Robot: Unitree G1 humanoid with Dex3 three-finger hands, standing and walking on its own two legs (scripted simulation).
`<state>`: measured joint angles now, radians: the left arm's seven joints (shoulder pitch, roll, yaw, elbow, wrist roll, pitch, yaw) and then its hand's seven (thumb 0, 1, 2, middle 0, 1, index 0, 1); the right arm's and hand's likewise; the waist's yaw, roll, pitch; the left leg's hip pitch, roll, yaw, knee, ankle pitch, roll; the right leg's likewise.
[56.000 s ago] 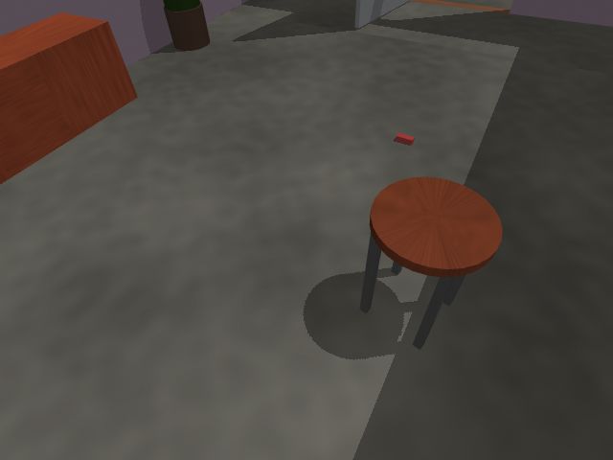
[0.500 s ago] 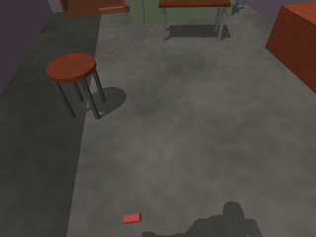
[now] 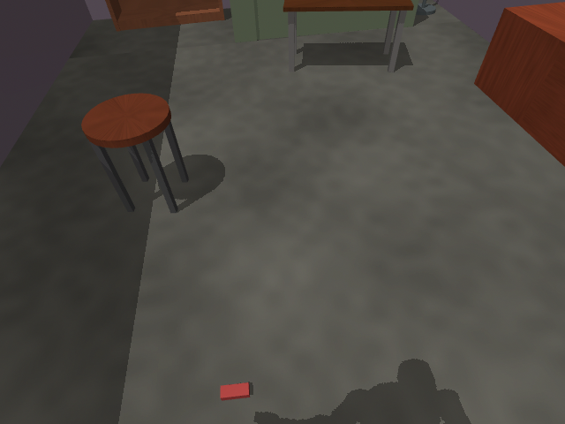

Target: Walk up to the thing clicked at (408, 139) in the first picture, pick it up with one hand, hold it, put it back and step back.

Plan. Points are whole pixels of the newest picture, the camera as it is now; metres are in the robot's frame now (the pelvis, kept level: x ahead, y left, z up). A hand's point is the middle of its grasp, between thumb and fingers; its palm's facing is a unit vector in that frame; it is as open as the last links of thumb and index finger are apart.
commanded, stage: rise first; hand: left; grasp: from above
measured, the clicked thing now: (235, 391) +0.38 +0.21 -0.77
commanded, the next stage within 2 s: none
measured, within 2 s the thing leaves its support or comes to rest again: neither
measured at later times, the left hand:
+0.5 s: hand out of the picture +0.12 +0.26 -0.21, palm faces -0.12 -0.90 -0.43, open 12.7 cm
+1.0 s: hand out of the picture +0.17 +0.27 -0.38, palm faces -0.41 -0.56 -0.72, open 13.0 cm
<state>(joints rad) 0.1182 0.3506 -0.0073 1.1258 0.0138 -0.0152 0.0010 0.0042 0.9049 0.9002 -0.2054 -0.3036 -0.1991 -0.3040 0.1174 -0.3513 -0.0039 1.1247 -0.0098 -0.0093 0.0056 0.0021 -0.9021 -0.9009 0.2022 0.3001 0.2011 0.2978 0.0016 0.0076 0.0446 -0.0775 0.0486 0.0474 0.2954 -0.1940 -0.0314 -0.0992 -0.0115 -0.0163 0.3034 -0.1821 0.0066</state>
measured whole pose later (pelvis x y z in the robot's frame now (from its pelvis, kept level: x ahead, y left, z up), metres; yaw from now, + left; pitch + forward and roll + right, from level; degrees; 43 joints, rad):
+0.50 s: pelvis -0.02 +0.01 -0.06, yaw +1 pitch +13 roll -1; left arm 0.08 0.30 0.14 0.81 0.24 0.08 0.01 0.00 -0.25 0.88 -0.21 -0.88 -0.20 -0.88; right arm 0.25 -0.24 -0.05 0.65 0.02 -0.06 0.00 0.01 -0.91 -0.90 0.20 0.30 0.20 0.30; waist -0.02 0.00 -0.07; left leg -0.70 0.04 0.02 0.91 -0.44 -0.01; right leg -0.71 -0.03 -0.02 0.89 -0.42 0.02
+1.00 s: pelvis -0.06 +0.01 -0.23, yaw +1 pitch +31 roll -1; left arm -0.10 0.36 0.05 0.68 0.65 0.00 0.17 0.00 -0.33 0.80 -0.28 -0.87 -0.27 -0.87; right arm 0.06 -0.28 -0.06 0.60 0.00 -0.16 0.03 0.01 -0.90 -0.90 0.20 0.30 0.20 0.30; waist -0.03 0.01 -0.20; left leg -1.55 0.03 -0.03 1.68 -0.67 -0.01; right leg -1.54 -0.05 -0.02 1.66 -0.66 0.02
